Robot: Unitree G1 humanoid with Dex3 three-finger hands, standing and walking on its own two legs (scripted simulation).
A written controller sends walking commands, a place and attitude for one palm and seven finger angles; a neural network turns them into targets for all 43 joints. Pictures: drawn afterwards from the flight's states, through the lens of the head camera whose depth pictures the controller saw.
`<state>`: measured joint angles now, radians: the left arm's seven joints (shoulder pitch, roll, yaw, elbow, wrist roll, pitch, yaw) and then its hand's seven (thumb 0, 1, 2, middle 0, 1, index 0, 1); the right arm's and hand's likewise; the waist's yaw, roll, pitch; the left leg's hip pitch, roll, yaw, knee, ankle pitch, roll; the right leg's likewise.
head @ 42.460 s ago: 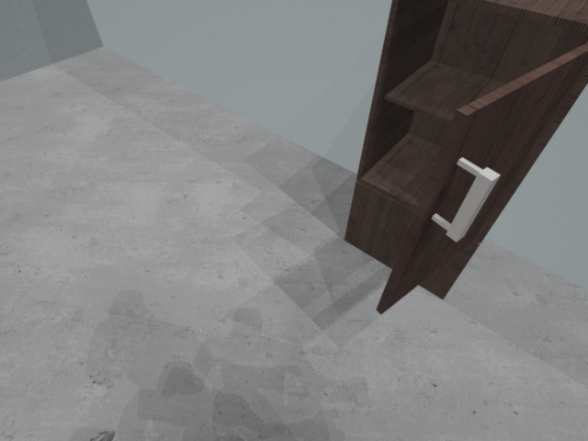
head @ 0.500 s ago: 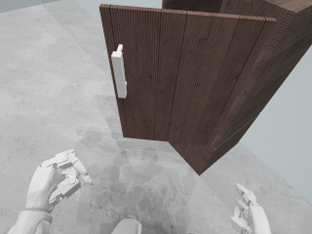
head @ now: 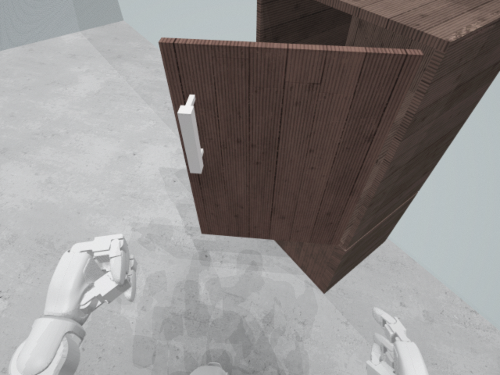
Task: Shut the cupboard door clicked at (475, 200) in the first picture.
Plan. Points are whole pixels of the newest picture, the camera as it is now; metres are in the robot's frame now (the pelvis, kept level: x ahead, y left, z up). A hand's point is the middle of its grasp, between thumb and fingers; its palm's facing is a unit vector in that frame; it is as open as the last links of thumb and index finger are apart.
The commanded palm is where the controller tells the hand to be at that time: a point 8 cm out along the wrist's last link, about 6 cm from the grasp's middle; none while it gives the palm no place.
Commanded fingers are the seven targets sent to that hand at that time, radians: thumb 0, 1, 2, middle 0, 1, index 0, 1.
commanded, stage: raise the hand and make a fist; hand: left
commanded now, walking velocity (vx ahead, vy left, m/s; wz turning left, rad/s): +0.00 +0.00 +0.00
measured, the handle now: (194, 135) +0.53 +0.16 +0.08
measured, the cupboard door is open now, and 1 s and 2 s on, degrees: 47 47 47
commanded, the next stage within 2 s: bring the fist close to the handle in 0.30 s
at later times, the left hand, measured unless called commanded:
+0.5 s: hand (148, 277) +0.23 +0.16 +0.09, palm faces -0.01 -1.00 -0.06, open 3.1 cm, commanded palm +0.22 +0.21 +0.09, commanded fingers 0.00 0.90 0.90 -1.30 -1.50 -1.30 -1.50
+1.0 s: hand (179, 215) +0.33 +0.14 +0.09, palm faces -0.03 -1.00 -0.03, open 3.1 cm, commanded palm +0.32 +0.19 +0.09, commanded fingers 0.00 0.90 0.90 -1.30 -1.50 -1.30 -1.50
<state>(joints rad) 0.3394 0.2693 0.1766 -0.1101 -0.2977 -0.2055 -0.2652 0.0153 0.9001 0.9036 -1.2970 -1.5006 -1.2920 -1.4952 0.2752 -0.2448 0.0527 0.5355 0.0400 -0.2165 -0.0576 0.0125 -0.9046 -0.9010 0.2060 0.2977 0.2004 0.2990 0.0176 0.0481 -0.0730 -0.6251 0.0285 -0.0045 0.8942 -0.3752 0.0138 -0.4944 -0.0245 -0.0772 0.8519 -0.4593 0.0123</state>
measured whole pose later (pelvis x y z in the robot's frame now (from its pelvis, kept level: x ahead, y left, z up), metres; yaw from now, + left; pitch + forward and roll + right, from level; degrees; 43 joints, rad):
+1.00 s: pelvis +0.01 -0.02 +0.01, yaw -1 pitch +7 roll +0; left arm -0.09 0.23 0.15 0.30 -0.23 -0.25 -0.18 0.02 0.90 0.90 -1.30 -1.50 -1.30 -1.50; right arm 0.26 -0.26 0.02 0.62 0.04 -0.17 -0.04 0.01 -0.91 -0.90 0.20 0.30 0.20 0.30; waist -0.01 0.03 -0.07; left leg -0.59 0.03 0.02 0.82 -0.35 -0.01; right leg -0.50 -0.02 -0.05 0.83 -0.46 -0.01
